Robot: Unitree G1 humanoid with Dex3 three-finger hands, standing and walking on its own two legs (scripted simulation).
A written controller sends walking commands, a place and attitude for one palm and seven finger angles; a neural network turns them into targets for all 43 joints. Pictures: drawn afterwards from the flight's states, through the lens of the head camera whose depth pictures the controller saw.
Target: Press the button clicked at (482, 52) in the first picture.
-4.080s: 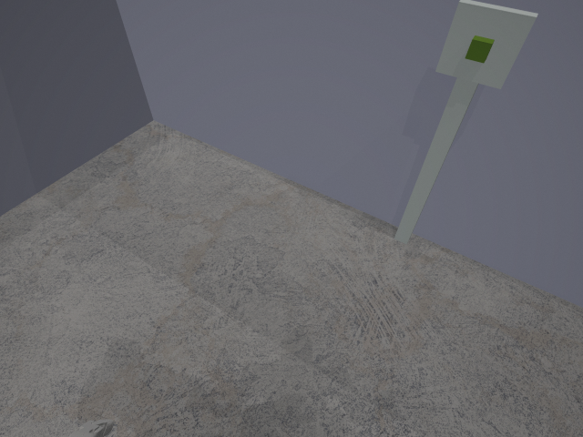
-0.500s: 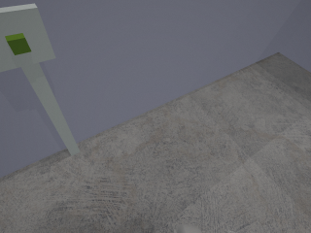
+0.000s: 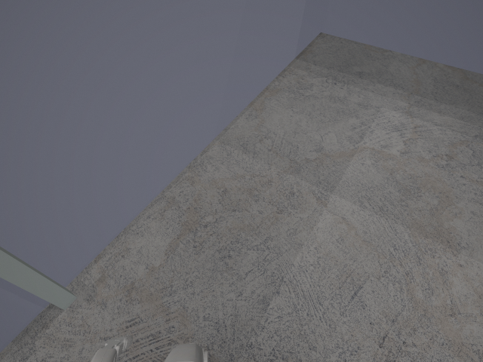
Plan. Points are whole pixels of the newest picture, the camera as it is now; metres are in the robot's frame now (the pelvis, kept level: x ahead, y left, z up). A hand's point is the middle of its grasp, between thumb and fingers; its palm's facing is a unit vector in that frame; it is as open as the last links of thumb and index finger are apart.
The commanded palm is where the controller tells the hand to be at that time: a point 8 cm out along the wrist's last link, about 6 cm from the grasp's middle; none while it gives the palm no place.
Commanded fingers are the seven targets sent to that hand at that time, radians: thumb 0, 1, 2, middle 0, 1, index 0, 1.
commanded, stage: walk to a spot facing it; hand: left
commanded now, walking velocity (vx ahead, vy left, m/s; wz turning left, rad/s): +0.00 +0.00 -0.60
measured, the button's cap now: out of the picture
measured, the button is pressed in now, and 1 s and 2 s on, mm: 0 0 0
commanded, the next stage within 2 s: turn to face it in 1.10 s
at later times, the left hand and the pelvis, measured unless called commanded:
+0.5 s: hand out of the picture +0.11 +0.25 -0.17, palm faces -0.24 -0.95 -0.19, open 7.4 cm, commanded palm none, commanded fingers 0.00 0.90 0.90 -0.20 -0.30 -0.20 -0.30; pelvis -0.01 +0.06 +0.01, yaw -18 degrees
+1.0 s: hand (185, 354) +0.16 +0.12 -0.15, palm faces -0.53 -0.81 -0.23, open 7.4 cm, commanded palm none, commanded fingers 0.00 0.90 0.90 -0.20 -0.30 -0.20 -0.30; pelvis +0.02 -0.02 +0.01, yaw -35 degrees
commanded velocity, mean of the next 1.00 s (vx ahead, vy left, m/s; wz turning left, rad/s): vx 0.13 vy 0.00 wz -0.53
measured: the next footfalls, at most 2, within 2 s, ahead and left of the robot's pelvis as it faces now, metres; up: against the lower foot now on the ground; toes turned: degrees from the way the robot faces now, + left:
left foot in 0.24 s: +0.06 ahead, +0.14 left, +0.00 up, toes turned -4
right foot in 0.74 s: -0.05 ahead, -0.09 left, +0.00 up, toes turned -35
